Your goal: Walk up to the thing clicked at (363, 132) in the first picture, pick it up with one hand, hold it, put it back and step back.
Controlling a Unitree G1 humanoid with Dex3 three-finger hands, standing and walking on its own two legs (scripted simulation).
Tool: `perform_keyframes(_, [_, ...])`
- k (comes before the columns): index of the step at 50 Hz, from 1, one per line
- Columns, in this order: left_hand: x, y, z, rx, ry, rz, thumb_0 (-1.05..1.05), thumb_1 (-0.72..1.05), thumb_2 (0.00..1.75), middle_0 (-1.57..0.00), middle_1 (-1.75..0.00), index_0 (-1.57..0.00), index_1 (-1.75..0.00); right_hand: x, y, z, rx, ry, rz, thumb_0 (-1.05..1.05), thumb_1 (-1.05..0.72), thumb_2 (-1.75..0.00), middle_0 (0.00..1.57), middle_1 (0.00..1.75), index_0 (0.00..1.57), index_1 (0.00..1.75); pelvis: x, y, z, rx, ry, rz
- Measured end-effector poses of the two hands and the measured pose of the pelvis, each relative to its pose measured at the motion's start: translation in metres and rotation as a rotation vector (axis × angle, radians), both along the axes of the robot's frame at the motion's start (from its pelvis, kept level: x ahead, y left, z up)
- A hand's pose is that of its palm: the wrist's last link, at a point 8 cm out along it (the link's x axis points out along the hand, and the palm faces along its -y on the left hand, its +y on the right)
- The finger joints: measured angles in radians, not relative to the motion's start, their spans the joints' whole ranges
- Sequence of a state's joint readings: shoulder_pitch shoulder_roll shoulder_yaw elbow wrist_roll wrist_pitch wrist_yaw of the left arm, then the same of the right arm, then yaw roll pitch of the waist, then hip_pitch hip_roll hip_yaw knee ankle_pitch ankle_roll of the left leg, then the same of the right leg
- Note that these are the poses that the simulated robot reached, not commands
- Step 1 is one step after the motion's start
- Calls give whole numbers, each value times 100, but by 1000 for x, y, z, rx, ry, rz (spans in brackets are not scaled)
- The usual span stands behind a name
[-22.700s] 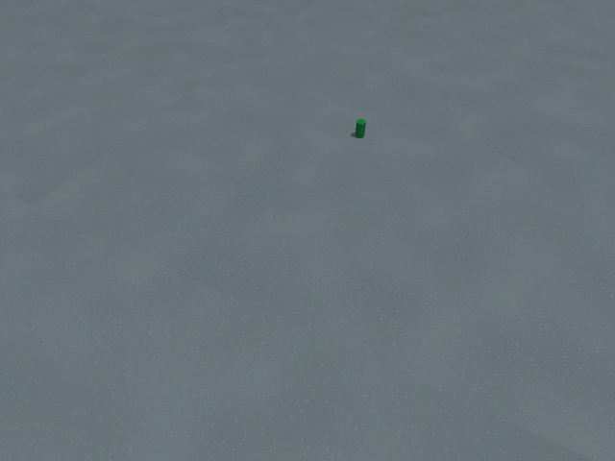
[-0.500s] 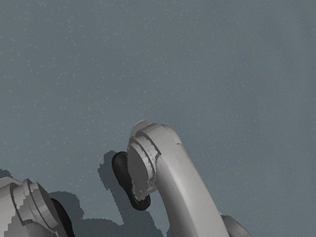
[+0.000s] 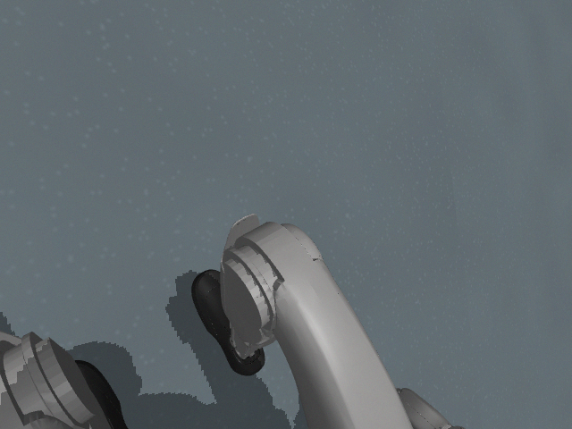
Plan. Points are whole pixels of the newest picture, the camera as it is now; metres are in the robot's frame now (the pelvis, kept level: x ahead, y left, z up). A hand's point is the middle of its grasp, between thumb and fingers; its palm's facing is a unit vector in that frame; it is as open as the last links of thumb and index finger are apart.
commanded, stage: close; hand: left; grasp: from above
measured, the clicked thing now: out of the picture +0.53 +0.30 -0.27
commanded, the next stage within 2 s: settle in 1.22 s
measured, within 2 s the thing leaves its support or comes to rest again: leaves its support in 1.68 s
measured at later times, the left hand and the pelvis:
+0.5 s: hand out of the picture +0.51 +0.30 -0.25, palm faces -0.44 -0.15 -0.89, open 10.0 cm; pelvis +0.00 +0.00 +0.00, yaw -1 degrees
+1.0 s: hand out of the picture +0.50 +0.30 -0.25, palm faces -0.45 -0.14 -0.88, open 7.9 cm; pelvis +0.00 +0.00 +0.00, yaw -1 degrees
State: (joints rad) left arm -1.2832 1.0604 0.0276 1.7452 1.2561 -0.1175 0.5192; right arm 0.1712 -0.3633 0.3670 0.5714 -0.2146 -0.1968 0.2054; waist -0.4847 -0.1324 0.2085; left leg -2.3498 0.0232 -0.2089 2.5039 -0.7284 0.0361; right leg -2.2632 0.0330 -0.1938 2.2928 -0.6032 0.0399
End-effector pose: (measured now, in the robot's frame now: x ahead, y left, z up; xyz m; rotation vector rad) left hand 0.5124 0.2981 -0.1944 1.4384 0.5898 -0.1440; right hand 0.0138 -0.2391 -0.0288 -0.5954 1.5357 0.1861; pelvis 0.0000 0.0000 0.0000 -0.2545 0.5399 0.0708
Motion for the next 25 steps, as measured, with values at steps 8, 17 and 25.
perform_keyframes(8, [1,1,-1,-2,8,-2,0,-15,83,-29,-105,-33,-100,-2,2,1,-1,7,2,0,-91,-90,20,30,20,30,0,0,0,-5,-2,-2])
perform_keyframes(17, [1,1,-1,0,5,-13,0,-7,78,-34,-102,-39,-97,-1,3,2,-4,10,3,0,-91,-90,20,30,20,30,-1,0,2,-8,-3,-2])
perform_keyframes(25, [1,1,-1,-2,-1,-12,0,2,73,-41,-98,-46,-93,0,3,4,-11,3,8,0,-91,-90,20,30,20,30,-2,1,3,-11,-6,-3])
